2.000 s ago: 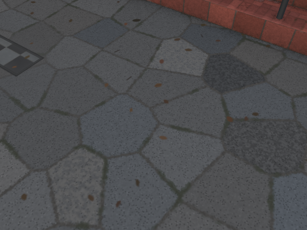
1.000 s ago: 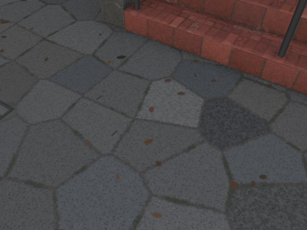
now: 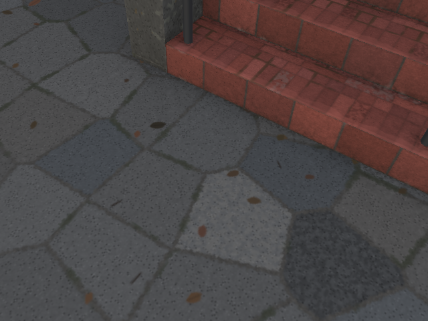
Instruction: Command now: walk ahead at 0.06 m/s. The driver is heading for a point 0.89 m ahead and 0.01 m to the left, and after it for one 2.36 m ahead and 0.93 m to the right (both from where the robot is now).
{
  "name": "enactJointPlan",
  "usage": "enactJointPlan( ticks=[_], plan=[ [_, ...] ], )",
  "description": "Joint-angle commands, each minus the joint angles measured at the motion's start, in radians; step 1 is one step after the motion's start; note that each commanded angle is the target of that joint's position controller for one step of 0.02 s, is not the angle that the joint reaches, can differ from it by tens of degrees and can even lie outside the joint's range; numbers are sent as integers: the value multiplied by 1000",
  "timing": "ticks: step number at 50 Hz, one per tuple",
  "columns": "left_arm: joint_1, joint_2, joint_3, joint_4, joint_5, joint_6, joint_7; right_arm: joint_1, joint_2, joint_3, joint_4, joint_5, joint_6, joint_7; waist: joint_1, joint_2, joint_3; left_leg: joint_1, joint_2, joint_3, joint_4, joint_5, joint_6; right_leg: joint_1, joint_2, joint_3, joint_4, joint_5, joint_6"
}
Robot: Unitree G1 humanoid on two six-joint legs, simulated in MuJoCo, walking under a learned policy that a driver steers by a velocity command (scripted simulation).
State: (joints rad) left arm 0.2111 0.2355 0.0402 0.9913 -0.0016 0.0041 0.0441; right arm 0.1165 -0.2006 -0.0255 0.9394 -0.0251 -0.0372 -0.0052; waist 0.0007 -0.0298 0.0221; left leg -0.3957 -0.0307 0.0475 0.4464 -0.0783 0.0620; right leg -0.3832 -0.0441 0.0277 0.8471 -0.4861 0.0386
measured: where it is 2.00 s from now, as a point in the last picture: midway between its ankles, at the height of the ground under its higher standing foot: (217, 204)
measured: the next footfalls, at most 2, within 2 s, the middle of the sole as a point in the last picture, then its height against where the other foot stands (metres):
right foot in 0.10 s outside the picture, level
right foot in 1.00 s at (260, 309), level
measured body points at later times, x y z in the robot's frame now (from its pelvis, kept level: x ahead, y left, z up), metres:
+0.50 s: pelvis +0.09 +0.00 +0.00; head +0.10 +0.01 +0.45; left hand +0.05 +0.25 -0.16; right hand +0.17 -0.27 -0.13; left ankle +0.11 +0.09 -0.73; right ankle +0.02 -0.15 -0.73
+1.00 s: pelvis +0.33 -0.03 -0.02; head +0.36 -0.03 +0.43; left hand +0.57 +0.19 -0.11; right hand +0.23 -0.28 -0.15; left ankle +0.12 +0.10 -0.73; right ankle +0.48 -0.13 -0.73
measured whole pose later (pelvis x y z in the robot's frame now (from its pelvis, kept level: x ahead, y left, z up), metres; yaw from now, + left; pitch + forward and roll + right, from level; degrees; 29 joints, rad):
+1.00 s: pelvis +0.33 -0.03 -0.02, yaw +1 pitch +2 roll +1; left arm -0.07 0.22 0.05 0.86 -0.03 -0.10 -0.04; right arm 0.47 -0.22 -0.05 1.10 0.01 -0.06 -0.01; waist -0.07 -0.01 0.03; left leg 0.15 0.01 0.04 0.32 -0.47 -0.01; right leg -0.52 -0.02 -0.05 0.52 -0.02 -0.10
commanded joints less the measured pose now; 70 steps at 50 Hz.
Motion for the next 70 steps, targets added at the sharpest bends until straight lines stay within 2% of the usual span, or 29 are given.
enactJointPlan(
  ticks=[1,5,6,9,12,15,18,20,24,25,26,27,28,29,31,33,39,45,48,49,50,51,52,53,54,56,60,64,70],
  plan=[
    [151,38,12,22,4,12,11,-56,-129,-25,-48,6,-3,-14,45,160,-122,1,213,-214,-224,-214,132,158,1,-27,-142,134,-5],
    [135,55,12,27,33,15,-1,-14,-110,-19,-13,28,10,-19,43,106,-38,-61,155,-182,-200,-489,20,226,-24,-11,-388,252,-67],
    [117,107,22,26,25,13,2,15,-118,-27,-8,27,14,-21,3,36,14,-31,103,-132,-179,-459,-9,123,-38,5,-415,108,-88],
    [69,68,16,39,17,-19,-1,23,-98,-26,4,20,16,-30,-21,-82,33,177,66,-71,-55,-234,-18,-58,-38,32,-520,-14,-71],
    [75,54,13,46,11,-42,-3,45,-95,-27,29,16,18,-30,-20,-47,15,199,65,-62,-27,-145,-4,-16,-31,24,-509,72,-56],
    [141,100,31,57,-3,-40,1,44,-107,-36,46,32,17,-28,12,-52,20,102,14,-7,54,-400,5,38,-42,59,-520,-141,-115],
    [204,161,54,60,-18,-60,2,-29,-74,-33,19,44,-17,-10,51,-149,94,-119,8,17,255,-302,15,163,-244,333,-653,-244,-237],
    [205,138,53,59,-17,-80,0,-44,-79,-36,8,49,-41,5,48,-134,111,-203,62,-26,315,-322,38,234,-299,373,-647,-103,-264],
    [112,133,54,31,-33,-78,-19,116,-84,-51,78,56,-57,14,-49,-86,49,193,-3,55,62,-175,36,91,-164,155,-531,128,-179],
    [83,132,52,19,-30,-79,-20,224,-113,-67,113,53,-52,11,-96,-57,12,342,10,16,51,-154,40,12,-122,97,-427,242,-152],
    [49,76,38,-8,-24,-86,-22,356,-194,-91,138,51,-51,2,-139,152,-24,500,189,-263,-84,-226,109,-151,-12,-44,-102,302,-84],
    [50,12,23,-40,-19,-105,-19,468,-266,-100,155,49,-54,11,-160,377,-84,637,395,-677,-248,-272,247,-367,92,-62,201,-4,-49],
    [29,58,35,-44,-34,-118,-24,408,-192,-69,146,34,-67,11,-113,250,-41,597,429,-710,-240,-309,258,-460,29,42,383,-44,-74],
    [16,71,37,-47,-46,-126,-35,324,-142,-53,119,31,-75,14,-79,172,4,546,393,-597,-232,-290,218,-496,-19,58,426,53,-105],
    [-6,73,45,-43,-34,-128,-36,234,-126,-38,85,28,-78,24,-40,86,38,451,322,-412,-263,-159,158,-465,-79,37,341,222,-125],
    [-8,61,51,-43,-26,-116,-40,255,-100,-24,93,24,-69,21,-23,107,31,402,269,-285,-282,14,129,-389,-91,9,254,286,-112],
    [-233,13,26,-127,-18,-100,-53,305,-158,-31,96,23,-57,-10,-55,94,80,322,230,-149,-339,119,128,-333,-49,-48,-125,491,-56],
    [-369,45,16,-185,-29,-105,-83,367,-159,-45,125,42,-50,-12,-67,101,122,431,283,-111,-315,144,115,-288,-26,-48,-295,523,-95],
    [-270,105,41,-175,-26,-111,-89,332,-191,-59,115,39,-38,-12,11,138,26,495,292,-82,-153,524,85,-92,35,-90,-316,434,-142],
    [-122,142,63,-132,-26,-110,-84,314,-186,-58,110,36,-31,-12,88,144,-60,465,257,-50,17,666,64,98,71,-113,-316,422,-168],
    [71,192,86,-80,-23,-106,-75,298,-167,-48,93,29,-28,-10,168,125,-178,294,210,-26,269,566,30,396,5,-35,-288,417,-211],
    [222,287,107,-51,4,-101,-68,401,-57,-18,75,25,-41,1,135,-106,-353,-96,51,1,689,94,-37,787,-268,416,-346,222,-355],
    [223,243,85,-46,1,-99,-71,404,-35,-8,86,44,-72,9,124,-211,-441,-245,-33,-150,896,-467,-36,831,-368,766,-553,109,-406],
    [126,179,65,-57,-12,-105,-74,304,-123,-32,56,69,-91,12,111,-157,-283,-346,36,-180,969,-430,-13,708,-322,642,-572,85,-343],
    [30,133,50,-81,-13,-109,-74,223,-151,-38,32,77,-99,8,83,-84,-171,-344,94,-144,940,-338,2,538,-286,477,-588,164,-303],
    [-77,77,32,-91,7,-123,-84,198,-140,-54,31,51,-82,-11,4,-13,-74,-223,173,-130,811,-210,9,265,-207,280,-647,322,-260],
    [-26,105,33,-56,10,-126,-74,194,-95,-56,16,42,-40,-18,-35,-33,-17,-197,203,-116,670,-133,-10,132,-172,166,-738,355,-282],
    [59,135,36,-36,6,-118,-46,34,-110,-62,-39,28,-42,-13,1,-17,21,-323,199,-108,434,84,-43,201,-165,116,-759,415,-267],
    [179,146,36,1,-10,-106,-35,-167,-88,-43,-96,41,-54,16,66,-17,60,-302,141,-57,163,206,-47,313,-160,46,-743,431,-237]
  ],
)
Velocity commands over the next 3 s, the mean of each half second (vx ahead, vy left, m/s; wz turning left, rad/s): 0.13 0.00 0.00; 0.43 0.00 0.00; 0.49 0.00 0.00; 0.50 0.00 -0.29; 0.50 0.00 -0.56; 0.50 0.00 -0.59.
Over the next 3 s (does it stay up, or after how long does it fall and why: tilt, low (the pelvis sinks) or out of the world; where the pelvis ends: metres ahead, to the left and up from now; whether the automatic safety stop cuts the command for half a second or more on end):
stays up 1.28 -0.22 0.02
